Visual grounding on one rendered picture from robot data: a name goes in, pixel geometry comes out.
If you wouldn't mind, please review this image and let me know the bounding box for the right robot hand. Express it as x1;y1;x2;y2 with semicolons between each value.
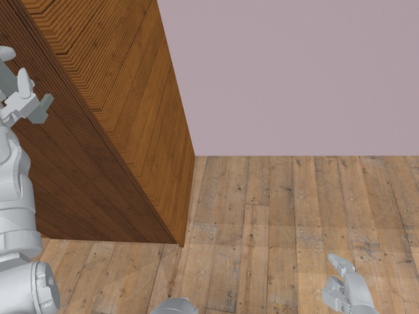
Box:
322;253;374;314

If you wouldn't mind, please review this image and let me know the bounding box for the left robot upper arm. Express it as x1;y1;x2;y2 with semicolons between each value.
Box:
0;261;60;314

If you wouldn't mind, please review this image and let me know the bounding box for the left robot forearm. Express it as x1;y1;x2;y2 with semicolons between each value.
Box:
0;126;43;272

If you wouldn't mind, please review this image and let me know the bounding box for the wardrobe door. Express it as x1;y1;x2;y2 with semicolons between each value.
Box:
0;0;177;244

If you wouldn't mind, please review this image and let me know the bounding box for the robot left thigh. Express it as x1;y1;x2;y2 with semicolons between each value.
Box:
150;298;198;314

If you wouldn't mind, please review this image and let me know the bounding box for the left robot hand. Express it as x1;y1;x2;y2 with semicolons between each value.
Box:
0;46;40;129

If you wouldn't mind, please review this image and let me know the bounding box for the handle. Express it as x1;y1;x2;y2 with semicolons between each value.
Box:
0;58;54;124

